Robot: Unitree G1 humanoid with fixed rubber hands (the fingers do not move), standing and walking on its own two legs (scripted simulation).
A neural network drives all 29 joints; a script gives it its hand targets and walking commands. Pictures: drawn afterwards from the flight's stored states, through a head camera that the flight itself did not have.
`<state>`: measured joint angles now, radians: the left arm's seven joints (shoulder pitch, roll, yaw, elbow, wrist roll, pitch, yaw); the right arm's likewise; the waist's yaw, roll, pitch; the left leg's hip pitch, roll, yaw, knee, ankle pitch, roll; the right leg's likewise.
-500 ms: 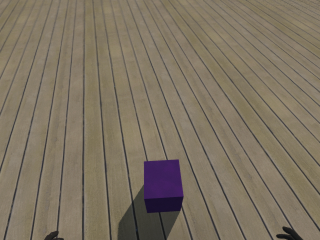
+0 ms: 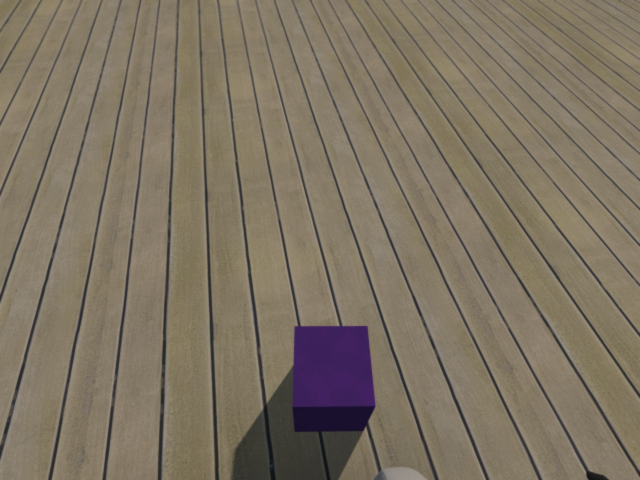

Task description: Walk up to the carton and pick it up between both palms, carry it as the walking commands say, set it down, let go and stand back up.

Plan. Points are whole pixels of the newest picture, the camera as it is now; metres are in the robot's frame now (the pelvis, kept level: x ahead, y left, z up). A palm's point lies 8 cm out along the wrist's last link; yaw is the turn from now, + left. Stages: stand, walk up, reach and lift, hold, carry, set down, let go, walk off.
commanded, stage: walk up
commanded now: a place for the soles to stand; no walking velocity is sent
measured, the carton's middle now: (330, 380) +0.45 -0.02 -0.64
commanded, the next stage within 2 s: reach and lift in 1.84 s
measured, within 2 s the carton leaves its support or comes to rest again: neither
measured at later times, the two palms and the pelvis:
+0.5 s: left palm (117, 409) +0.22 +0.29 -0.08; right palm (600, 455) +0.17 -0.34 -0.09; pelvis +0.07 -0.02 +0.02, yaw +0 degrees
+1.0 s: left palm (109, 478) +0.15 +0.28 -0.10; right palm (601, 476) +0.15 -0.33 -0.09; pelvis +0.07 -0.03 +0.02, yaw +0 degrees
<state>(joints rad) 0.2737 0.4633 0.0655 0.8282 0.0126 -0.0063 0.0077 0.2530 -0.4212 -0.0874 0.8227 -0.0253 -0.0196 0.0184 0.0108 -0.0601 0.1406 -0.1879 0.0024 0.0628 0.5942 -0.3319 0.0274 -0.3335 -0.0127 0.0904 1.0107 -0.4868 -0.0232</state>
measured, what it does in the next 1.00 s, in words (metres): steps on the spot: right foot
